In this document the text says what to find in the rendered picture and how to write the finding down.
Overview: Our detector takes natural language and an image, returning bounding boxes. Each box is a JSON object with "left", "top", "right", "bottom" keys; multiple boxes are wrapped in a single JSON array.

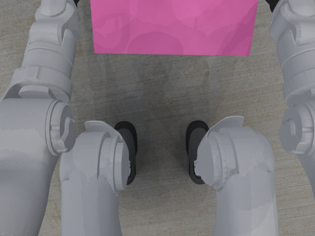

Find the right robot foot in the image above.
[{"left": 186, "top": 120, "right": 209, "bottom": 184}]

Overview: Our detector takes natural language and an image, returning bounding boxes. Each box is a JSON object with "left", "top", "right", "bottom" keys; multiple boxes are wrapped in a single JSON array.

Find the right robot thigh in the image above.
[{"left": 202, "top": 127, "right": 279, "bottom": 236}]

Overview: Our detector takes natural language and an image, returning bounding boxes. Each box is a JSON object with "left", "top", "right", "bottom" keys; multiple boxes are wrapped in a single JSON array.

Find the robot right upper arm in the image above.
[{"left": 279, "top": 100, "right": 315, "bottom": 199}]

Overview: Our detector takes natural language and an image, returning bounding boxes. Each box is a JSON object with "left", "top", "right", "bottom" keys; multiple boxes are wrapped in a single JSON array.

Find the carton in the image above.
[{"left": 90, "top": 0, "right": 258, "bottom": 56}]

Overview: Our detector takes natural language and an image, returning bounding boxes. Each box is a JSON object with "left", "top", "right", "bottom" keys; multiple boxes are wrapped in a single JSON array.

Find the robot left upper arm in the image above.
[{"left": 0, "top": 98, "right": 77, "bottom": 236}]

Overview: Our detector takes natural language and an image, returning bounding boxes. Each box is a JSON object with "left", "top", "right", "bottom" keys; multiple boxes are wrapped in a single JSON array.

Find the left robot forearm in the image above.
[{"left": 0, "top": 0, "right": 82, "bottom": 104}]

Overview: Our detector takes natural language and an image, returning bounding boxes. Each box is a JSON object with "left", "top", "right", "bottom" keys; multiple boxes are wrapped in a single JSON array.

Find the robot right hand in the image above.
[{"left": 266, "top": 0, "right": 279, "bottom": 12}]

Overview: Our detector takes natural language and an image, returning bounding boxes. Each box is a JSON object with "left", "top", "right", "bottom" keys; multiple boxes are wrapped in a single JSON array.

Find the right robot forearm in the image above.
[{"left": 269, "top": 0, "right": 315, "bottom": 106}]

